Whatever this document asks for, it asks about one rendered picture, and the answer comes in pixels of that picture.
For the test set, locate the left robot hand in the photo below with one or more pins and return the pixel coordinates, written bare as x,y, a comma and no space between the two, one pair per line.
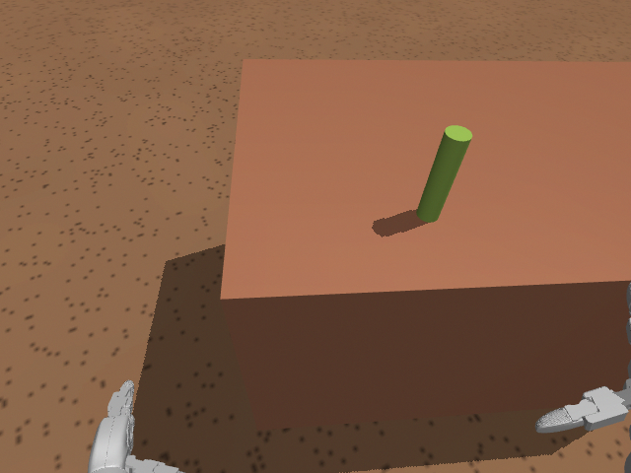
113,441

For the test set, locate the can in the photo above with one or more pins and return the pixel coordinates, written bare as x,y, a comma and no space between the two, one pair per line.
450,154

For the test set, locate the right robot hand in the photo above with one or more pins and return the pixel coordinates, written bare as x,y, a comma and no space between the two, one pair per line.
598,408

